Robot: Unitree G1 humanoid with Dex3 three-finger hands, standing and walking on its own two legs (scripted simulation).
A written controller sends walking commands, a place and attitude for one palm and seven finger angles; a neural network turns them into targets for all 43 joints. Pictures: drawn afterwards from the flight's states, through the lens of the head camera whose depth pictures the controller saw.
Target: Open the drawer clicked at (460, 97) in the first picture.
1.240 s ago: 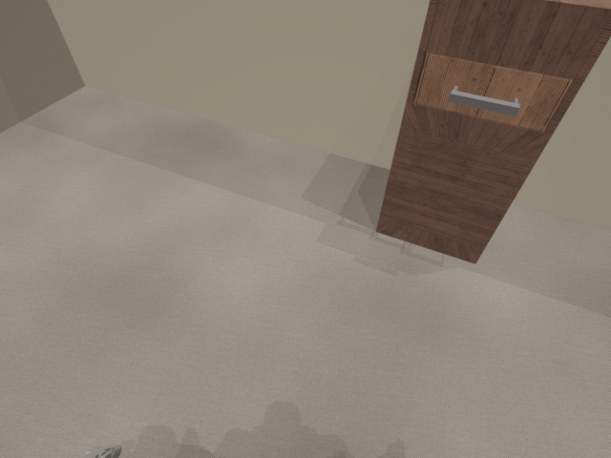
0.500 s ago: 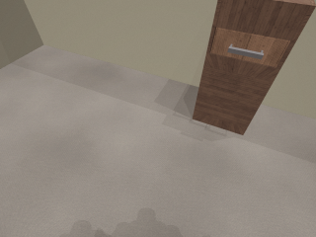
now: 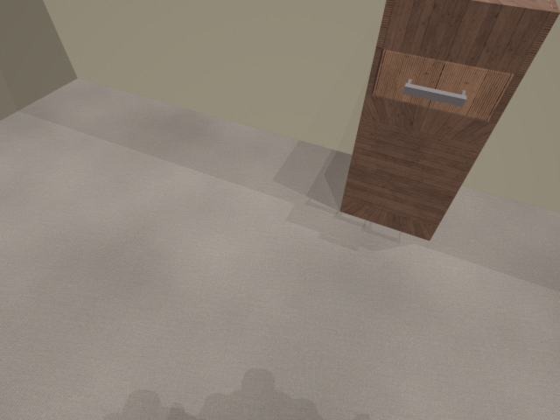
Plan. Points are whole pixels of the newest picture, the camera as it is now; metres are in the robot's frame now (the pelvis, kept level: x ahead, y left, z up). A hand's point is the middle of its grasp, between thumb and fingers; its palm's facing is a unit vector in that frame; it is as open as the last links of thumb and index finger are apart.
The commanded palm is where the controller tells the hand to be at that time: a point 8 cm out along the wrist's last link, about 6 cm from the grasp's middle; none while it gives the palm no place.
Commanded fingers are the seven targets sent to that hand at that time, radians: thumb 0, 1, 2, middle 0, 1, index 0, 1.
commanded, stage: look at it before walking up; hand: left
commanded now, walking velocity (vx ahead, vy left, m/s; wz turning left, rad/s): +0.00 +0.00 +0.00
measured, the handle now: (434, 91) +1.08 -0.44 -0.06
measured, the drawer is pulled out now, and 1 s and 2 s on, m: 0.00 0.00 0.00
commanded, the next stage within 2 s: walk to a spot facing it in 0.20 s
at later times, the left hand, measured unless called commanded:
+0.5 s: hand out of the picture +0.07 +0.24 -0.17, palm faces -0.06 -0.95 -0.32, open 7.3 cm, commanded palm none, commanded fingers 0.00 0.90 0.90 -0.20 -0.30 -0.20 -0.30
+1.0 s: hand out of the picture +0.07 +0.17 -0.17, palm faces -0.24 -0.94 -0.24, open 7.3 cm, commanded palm none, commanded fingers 0.00 0.90 0.90 -0.20 -0.30 -0.20 -0.30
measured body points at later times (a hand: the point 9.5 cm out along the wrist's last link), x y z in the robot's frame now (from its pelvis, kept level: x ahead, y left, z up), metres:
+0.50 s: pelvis +0.00 +0.00 -0.01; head +0.01 +0.00 +0.44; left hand +0.07 +0.29 -0.14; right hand +0.08 -0.28 -0.14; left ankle +0.00 +0.13 -0.75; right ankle +0.01 -0.12 -0.74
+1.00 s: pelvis -0.03 -0.01 -0.01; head +0.01 -0.03 +0.44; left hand +0.08 +0.22 -0.15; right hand -0.01 -0.29 -0.15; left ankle -0.01 +0.15 -0.69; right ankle -0.01 -0.11 -0.75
